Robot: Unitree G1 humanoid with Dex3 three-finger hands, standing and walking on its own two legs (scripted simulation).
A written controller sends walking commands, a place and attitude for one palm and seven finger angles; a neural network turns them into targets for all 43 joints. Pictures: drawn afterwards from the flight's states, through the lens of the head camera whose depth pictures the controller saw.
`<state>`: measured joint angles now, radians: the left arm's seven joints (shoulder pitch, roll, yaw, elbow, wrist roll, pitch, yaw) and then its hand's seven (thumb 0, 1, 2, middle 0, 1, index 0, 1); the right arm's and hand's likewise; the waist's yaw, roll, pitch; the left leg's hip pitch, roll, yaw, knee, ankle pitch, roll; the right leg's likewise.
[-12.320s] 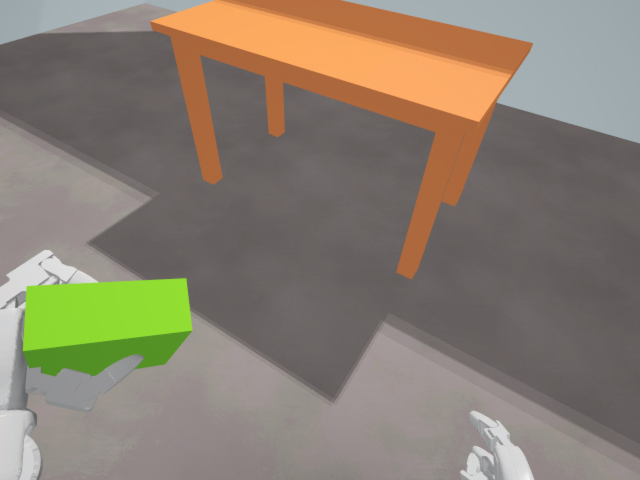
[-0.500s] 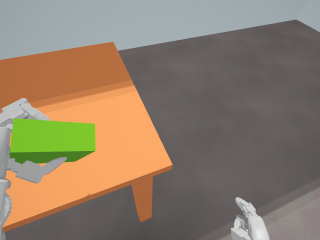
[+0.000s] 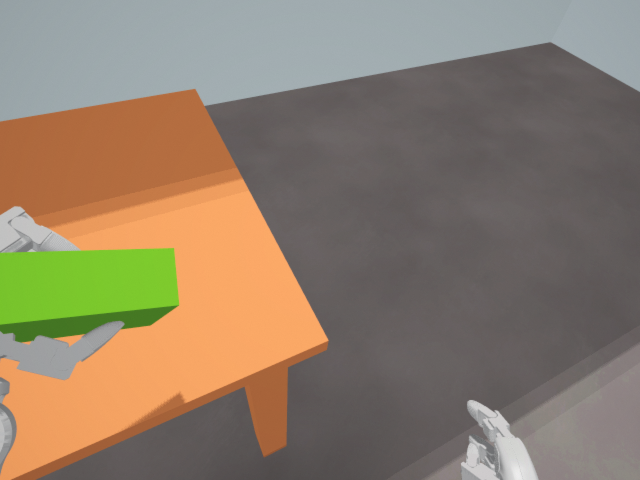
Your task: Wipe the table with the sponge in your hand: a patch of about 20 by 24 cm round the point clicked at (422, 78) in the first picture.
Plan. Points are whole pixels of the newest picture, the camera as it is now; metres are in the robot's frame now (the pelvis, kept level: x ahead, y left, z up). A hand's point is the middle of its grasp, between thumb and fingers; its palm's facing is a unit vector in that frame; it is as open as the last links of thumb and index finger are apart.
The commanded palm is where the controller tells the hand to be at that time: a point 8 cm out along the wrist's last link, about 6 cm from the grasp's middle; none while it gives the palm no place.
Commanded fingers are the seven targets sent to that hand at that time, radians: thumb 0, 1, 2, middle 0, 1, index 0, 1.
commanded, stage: come to a stop and stand still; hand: left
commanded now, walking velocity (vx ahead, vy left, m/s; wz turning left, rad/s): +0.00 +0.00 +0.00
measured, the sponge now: (115, 295) +0.24 +0.22 +0.15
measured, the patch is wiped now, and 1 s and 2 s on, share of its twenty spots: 0.00 0.00 0.00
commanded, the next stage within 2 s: look again from close up in 0.78 s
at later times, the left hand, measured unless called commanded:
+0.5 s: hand (24, 319) +0.21 +0.28 +0.16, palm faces +0.38 -0.84 -0.39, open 9.3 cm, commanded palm +0.15 +0.31 +0.18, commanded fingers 0.00 0.10 1.30 -1.20 -1.60 -1.20 -1.60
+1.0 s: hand (31, 333) +0.20 +0.27 +0.16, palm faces +0.37 -0.85 -0.37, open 9.3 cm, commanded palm +0.14 +0.30 +0.18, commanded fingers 0.00 0.10 1.30 -1.20 -1.60 -1.20 -1.60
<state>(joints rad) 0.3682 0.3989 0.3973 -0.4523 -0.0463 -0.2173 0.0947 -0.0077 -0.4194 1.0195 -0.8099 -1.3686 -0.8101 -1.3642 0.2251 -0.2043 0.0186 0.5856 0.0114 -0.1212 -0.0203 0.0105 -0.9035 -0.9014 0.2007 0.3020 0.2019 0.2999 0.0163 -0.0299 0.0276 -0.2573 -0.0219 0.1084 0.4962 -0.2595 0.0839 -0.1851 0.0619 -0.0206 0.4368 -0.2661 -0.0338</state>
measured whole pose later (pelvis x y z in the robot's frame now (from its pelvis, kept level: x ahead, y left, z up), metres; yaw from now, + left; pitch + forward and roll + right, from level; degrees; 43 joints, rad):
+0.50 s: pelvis -0.01 +0.03 +0.00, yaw +1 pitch -1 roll -2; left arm 0.39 0.39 0.35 -0.46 -0.04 -0.18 0.08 -0.01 -0.42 1.02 -0.80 -1.38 -0.80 -1.38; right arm 0.21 -0.18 0.05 0.55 0.00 -0.08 -0.02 0.01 -0.90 -0.90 0.20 0.30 0.20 0.30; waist 0.03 -0.01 0.04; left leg -0.23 -0.06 0.11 0.46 -0.24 0.11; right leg -0.16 0.02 -0.02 0.43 -0.26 0.00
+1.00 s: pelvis -0.02 +0.02 +0.00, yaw +1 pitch -1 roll -2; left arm 0.41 0.37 0.33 -0.42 -0.03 -0.19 0.09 -0.01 -0.42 1.02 -0.80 -1.38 -0.80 -1.38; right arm 0.23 -0.20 0.02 0.57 0.00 -0.10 -0.04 0.01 -0.90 -0.90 0.20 0.30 0.20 0.30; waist 0.02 -0.01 0.02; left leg -0.21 -0.05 0.11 0.43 -0.21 0.11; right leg -0.15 0.03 -0.02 0.40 -0.23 -0.01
